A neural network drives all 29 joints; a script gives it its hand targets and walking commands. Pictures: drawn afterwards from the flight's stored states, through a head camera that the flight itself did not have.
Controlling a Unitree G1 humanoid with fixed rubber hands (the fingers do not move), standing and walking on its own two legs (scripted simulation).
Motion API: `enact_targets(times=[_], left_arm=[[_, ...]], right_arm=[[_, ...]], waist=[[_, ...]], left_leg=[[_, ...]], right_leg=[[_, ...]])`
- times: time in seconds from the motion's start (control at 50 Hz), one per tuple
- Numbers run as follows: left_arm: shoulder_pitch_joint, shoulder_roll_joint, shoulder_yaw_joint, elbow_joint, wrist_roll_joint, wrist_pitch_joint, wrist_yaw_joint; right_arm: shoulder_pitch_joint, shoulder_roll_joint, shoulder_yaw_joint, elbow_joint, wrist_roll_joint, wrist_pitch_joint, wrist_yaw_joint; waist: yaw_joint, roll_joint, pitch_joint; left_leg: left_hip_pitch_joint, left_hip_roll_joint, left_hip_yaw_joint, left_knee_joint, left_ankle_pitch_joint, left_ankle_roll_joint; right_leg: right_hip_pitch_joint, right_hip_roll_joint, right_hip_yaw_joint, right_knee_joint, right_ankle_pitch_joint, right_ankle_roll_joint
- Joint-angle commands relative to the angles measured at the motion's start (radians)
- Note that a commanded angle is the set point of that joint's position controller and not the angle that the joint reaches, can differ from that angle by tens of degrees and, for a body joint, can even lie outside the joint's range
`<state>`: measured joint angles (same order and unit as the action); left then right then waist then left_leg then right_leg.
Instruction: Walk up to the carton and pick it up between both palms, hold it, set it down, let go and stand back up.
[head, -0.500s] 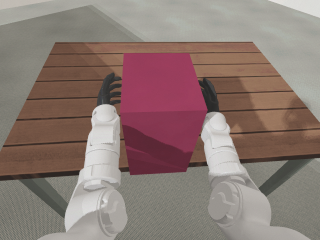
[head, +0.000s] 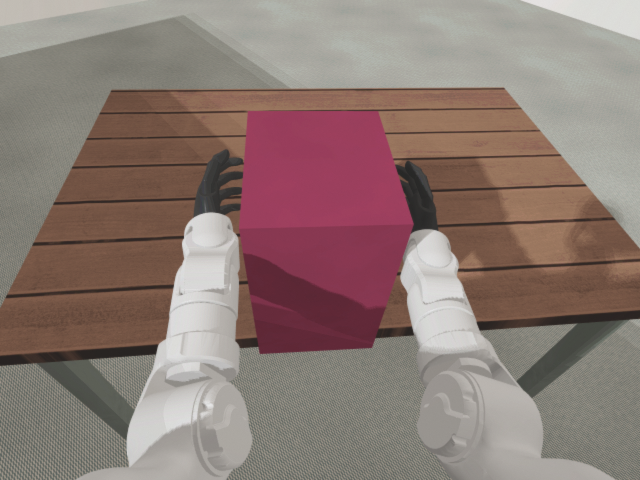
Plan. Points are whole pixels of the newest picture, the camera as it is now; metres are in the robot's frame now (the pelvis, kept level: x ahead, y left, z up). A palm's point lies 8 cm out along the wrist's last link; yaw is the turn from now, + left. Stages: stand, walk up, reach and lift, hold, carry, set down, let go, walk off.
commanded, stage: reach and lift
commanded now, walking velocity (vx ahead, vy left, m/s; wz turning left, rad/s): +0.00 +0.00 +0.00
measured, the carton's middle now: (315, 239) +0.42 +0.00 +0.07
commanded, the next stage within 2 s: none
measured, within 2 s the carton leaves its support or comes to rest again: leaves its support in 0.38 s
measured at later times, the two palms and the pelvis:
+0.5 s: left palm (223, 213) +0.39 +0.11 +0.15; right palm (436, 231) +0.38 -0.15 +0.13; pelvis -0.01 +0.00 +0.00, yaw -1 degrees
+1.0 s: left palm (196, 183) +0.38 +0.13 +0.20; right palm (432, 197) +0.38 -0.13 +0.18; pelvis -0.03 +0.01 +0.00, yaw +0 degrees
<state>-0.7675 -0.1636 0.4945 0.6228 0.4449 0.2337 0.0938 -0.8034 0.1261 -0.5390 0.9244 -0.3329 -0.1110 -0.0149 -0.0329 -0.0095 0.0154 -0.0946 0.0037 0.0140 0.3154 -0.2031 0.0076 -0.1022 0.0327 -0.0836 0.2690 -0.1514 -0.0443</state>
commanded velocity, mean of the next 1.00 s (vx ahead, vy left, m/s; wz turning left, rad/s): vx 0.00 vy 0.00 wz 0.00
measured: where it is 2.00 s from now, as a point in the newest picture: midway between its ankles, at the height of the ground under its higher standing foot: outside the picture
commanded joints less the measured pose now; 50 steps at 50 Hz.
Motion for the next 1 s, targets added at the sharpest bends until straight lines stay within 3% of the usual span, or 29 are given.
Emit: enact_targets(times=[0.0,0.08,0.12,0.14,0.16,0.18,0.2,0.24,0.26,0.32,0.34,0.38,0.42,0.44,0.46,0.48,0.5,0.52,0.54,0.56,0.58,0.62,0.66,0.72,0.74,0.84,0.88,0.9,0.98], left_arm=[[-0.464,-0.415,-0.286,0.013,-0.044,-0.014,-0.097],[-0.486,-0.406,-0.294,0.005,-0.041,0.002,-0.095],[-0.458,-0.417,-0.318,0.006,-0.052,0.004,-0.090],[-0.581,-0.465,-0.368,-0.091,-0.090,-0.040,-0.083],[-0.441,-0.428,-0.353,0.029,-0.056,-0.015,-0.077],[-0.578,-0.484,-0.406,-0.102,-0.104,-0.041,-0.069],[-0.519,-0.455,-0.390,-0.035,-0.078,-0.027,-0.062],[-0.587,-0.459,-0.403,-0.105,-0.094,-0.020,-0.065],[-0.514,-0.423,-0.364,-0.032,-0.065,0.004,-0.075],[-0.499,-0.436,-0.391,-0.043,-0.095,0.024,-0.082],[-0.613,-0.457,-0.413,-0.109,-0.128,0.001,-0.076],[-0.534,-0.430,-0.401,-0.020,-0.086,0.034,-0.067],[-0.606,-0.422,-0.386,-0.092,-0.120,0.045,-0.082],[-0.518,-0.407,-0.359,0.007,-0.092,0.076,-0.089],[-0.636,-0.429,-0.379,-0.084,-0.133,0.065,-0.085],[-0.512,-0.371,-0.346,0.022,-0.095,0.097,-0.094],[-0.725,-0.417,-0.386,-0.130,-0.153,0.057,-0.090],[-0.562,-0.365,-0.347,0.029,-0.104,0.095,-0.093],[-0.682,-0.412,-0.392,-0.097,-0.148,0.074,-0.083],[-0.633,-0.407,-0.387,-0.034,-0.132,0.097,-0.078],[-0.703,-0.420,-0.393,-0.079,-0.153,0.090,-0.076],[-0.658,-0.415,-0.378,-0.042,-0.153,0.104,-0.082],[-0.672,-0.405,-0.381,-0.037,-0.152,0.124,-0.085],[-0.693,-0.449,-0.447,-0.040,-0.175,0.166,-0.067],[-0.693,-0.423,-0.430,-0.054,-0.177,0.173,-0.071],[-0.804,-0.456,-0.441,-0.047,-0.222,0.198,-0.076],[-0.749,-0.442,-0.393,-0.004,-0.180,0.217,-0.080],[-0.727,-0.433,-0.396,0.003,-0.175,0.235,-0.083],[-0.790,-0.467,-0.429,-0.065,-0.200,0.239,-0.087]], right_arm=[[-0.511,0.347,0.237,-0.034,-0.005,-0.044,0.107],[-0.534,0.330,0.235,-0.030,0.010,-0.036,0.096],[-0.529,0.330,0.262,-0.047,0.030,-0.047,0.092],[-0.646,0.339,0.265,-0.141,0.030,-0.108,0.094],[-0.548,0.347,0.314,-0.036,0.057,-0.071,0.090],[-0.642,0.325,0.280,-0.115,0.047,-0.112,0.091],[-0.585,0.341,0.312,-0.051,0.063,-0.084,0.087],[-0.595,0.359,0.332,-0.046,0.088,-0.071,0.081],[-0.561,0.363,0.349,-0.019,0.092,-0.047,0.077],[-0.596,0.345,0.380,-0.061,0.136,-0.046,0.075],[-0.723,0.348,0.384,-0.167,0.135,-0.082,0.077],[-0.664,0.354,0.425,-0.078,0.164,-0.033,0.067],[-0.704,0.375,0.425,-0.134,0.166,-0.029,0.052],[-0.662,0.355,0.441,-0.087,0.183,0.003,0.048],[-0.752,0.353,0.405,-0.143,0.172,-0.015,0.051],[-0.647,0.372,0.448,-0.063,0.194,0.037,0.050],[-0.830,0.379,0.427,-0.197,0.189,-0.015,0.051],[-0.725,0.398,0.478,-0.101,0.217,0.037,0.046],[-0.798,0.367,0.431,-0.167,0.195,0.010,0.046],[-0.736,0.379,0.430,-0.087,0.203,0.043,0.044],[-0.808,0.375,0.408,-0.152,0.193,0.029,0.047],[-0.758,0.386,0.408,-0.101,0.184,0.044,0.044],[-0.776,0.380,0.414,-0.091,0.202,0.068,0.041],[-0.780,0.373,0.406,-0.045,0.234,0.094,0.041],[-0.770,0.377,0.411,-0.050,0.238,0.107,0.035],[-0.916,0.378,0.414,-0.099,0.279,0.126,0.021],[-0.900,0.385,0.438,-0.068,0.297,0.145,0.019],[-0.855,0.353,0.415,-0.015,0.301,0.166,0.015],[-0.922,0.369,0.441,-0.103,0.328,0.156,0.005]], waist=[[-0.019,0.003,-0.426],[-0.029,0.012,-0.414],[-0.026,0.024,-0.451],[-0.030,0.041,-0.611],[-0.002,0.048,-0.496],[-0.049,0.055,-0.623],[-0.015,0.056,-0.547],[-0.037,0.036,-0.530],[-0.017,0.020,-0.432],[-0.014,0.016,-0.474],[-0.007,0.003,-0.597],[0.010,0.020,-0.480],[-0.004,-0.039,-0.490],[0.014,-0.023,-0.393],[-0.005,-0.028,-0.513],[0.028,-0.033,-0.370],[0.010,-0.039,-0.553],[0.053,-0.024,-0.428],[0.006,-0.016,-0.555],[0.016,0.009,-0.481],[0.003,-0.022,-0.537],[-0.015,-0.039,-0.497],[-0.007,-0.028,-0.502],[-0.036,0.056,-0.507],[-0.024,0.012,-0.501],[-0.041,0.026,-0.508],[-0.016,0.028,-0.440],[-0.035,0.052,-0.385],[-0.052,0.038,-0.495]], left_leg=[[0.066,0.033,0.033,0.000,0.321,-0.038],[0.071,0.032,0.040,-0.026,0.262,-0.034],[0.089,0.033,0.028,-0.004,0.310,-0.043],[0.096,0.038,0.032,0.020,0.388,-0.064],[0.125,0.032,0.025,0.028,0.398,-0.052],[0.145,0.040,0.024,0.038,0.421,-0.073],[0.141,0.041,0.019,0.036,0.395,-0.062],[0.102,0.040,0.019,0.020,0.360,-0.050],[0.051,0.028,0.022,-0.004,0.289,-0.033],[0.059,0.029,0.017,-0.008,0.318,-0.029],[0.052,0.027,0.021,-0.002,0.321,-0.033],[0.054,0.021,0.023,-0.008,0.284,-0.019],[-0.017,0.015,0.029,-0.025,0.199,-0.001],[-0.027,0.008,0.031,-0.041,0.172,0.014],[-0.008,0.018,0.019,-0.042,0.176,-0.001],[-0.024,0.003,0.028,-0.054,0.113,0.030],[-0.035,0.009,0.033,-0.042,0.141,0.016],[-0.035,-0.004,0.036,-0.044,0.112,0.040],[-0.022,0.010,0.025,-0.052,0.137,0.020],[0.010,0.008,0.025,-0.046,0.132,0.015],[0.027,0.011,0.025,-0.035,0.137,0.009],[0.033,0.009,0.021,-0.044,0.121,0.015],[0.035,0.005,0.023,-0.041,0.122,0.022],[0.147,0.017,0.002,-0.009,0.203,-0.014],[0.121,0.012,0.005,-0.005,0.200,-0.008],[0.073,0.004,0.005,-0.013,0.149,-0.018],[0.099,0.005,0.006,-0.020,0.156,-0.010],[0.110,0.009,0.000,-0.015,0.171,-0.024],[0.168,0.004,-0.005,0.020,0.291,-0.043]], right_leg=[[0.168,-0.022,-0.020,0.043,0.452,0.082],[0.193,-0.026,-0.030,0.031,0.414,0.087],[0.188,-0.026,-0.028,0.042,0.465,0.079],[0.191,-0.021,-0.044,0.065,0.527,0.079],[0.190,-0.018,-0.020,0.055,0.534,0.074],[0.173,-0.014,-0.049,0.061,0.523,0.069],[0.171,-0.017,-0.032,0.053,0.495,0.063],[0.193,-0.024,-0.027,0.058,0.506,0.074],[0.232,-0.038,-0.013,0.047,0.485,0.076],[0.261,-0.032,-0.013,0.062,0.542,0.083],[0.248,-0.030,-0.023,0.070,0.539,0.085],[0.274,-0.032,-0.005,0.053,0.502,0.084],[0.308,-0.043,0.007,0.054,0.479,0.098],[0.304,-0.049,0.019,0.047,0.463,0.096],[0.288,-0.045,-0.001,0.053,0.448,0.097],[0.294,-0.057,0.035,0.025,0.387,0.093],[0.288,-0.051,0.016,0.055,0.412,0.103],[0.298,-0.062,0.047,0.038,0.405,0.099],[0.290,-0.049,0.014,0.052,0.407,0.103],[0.260,-0.045,0.018,0.036,0.383,0.094],[0.237,-0.035,0.000,0.036,0.345,0.095],[0.227,-0.040,0.008,0.020,0.324,0.092],[0.230,-0.040,0.021,0.017,0.317,0.092],[0.153,-0.024,-0.001,0.010,0.275,0.069],[0.163,-0.021,-0.004,0.001,0.276,0.073],[0.156,-0.025,-0.003,0.015,0.229,0.078],[0.155,-0.021,0.001,0.000,0.203,0.077],[0.137,-0.012,-0.015,-0.001,0.204,0.069],[0.146,0.001,-0.019,0.007,0.290,0.074]])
